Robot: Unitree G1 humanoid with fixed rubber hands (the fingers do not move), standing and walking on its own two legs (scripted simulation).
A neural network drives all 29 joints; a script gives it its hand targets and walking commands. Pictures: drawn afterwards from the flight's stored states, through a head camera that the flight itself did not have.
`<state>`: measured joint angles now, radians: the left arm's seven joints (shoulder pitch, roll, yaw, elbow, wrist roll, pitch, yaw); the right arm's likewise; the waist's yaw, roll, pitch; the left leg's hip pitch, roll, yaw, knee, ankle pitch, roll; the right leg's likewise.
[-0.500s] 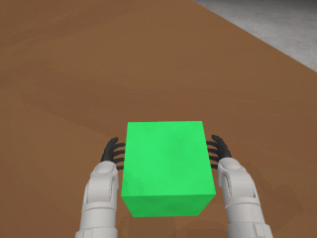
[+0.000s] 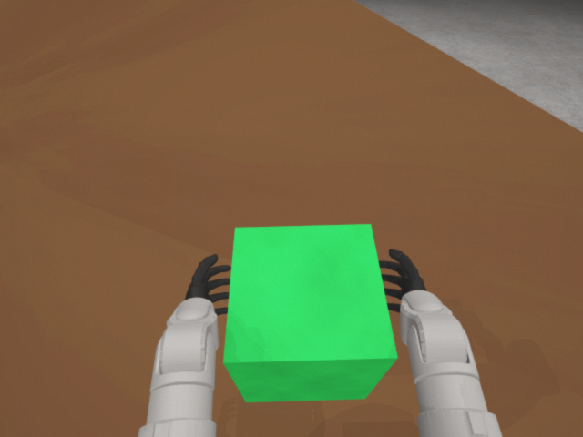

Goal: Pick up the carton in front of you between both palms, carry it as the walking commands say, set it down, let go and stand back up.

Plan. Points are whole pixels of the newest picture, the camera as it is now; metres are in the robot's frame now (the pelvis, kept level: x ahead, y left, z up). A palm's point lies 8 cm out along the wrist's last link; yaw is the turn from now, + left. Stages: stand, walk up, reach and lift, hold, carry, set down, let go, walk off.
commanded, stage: carry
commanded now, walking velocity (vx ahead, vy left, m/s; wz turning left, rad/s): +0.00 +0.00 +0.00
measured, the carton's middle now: (304, 319) +0.31 +0.00 -0.06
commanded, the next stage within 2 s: hold in 0.20 s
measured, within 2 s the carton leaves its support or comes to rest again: neither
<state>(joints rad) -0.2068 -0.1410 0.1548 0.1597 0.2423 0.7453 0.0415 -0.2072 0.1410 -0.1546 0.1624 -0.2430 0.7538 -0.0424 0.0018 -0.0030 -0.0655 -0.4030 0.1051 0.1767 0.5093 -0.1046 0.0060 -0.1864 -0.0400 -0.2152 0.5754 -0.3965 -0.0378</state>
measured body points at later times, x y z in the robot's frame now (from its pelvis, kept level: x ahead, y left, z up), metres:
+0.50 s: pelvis +0.00 +0.02 +0.01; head -0.03 +0.04 +0.46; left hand +0.32 +0.10 +0.03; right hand +0.25 -0.19 +0.03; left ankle +0.10 +0.16 -0.73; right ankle -0.05 -0.08 -0.73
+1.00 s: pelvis -0.04 +0.07 -0.06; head +0.18 +0.03 +0.33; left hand +0.37 +0.11 -0.16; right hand +0.32 -0.18 -0.15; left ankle +0.10 +0.16 -0.73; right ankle -0.05 -0.08 -0.73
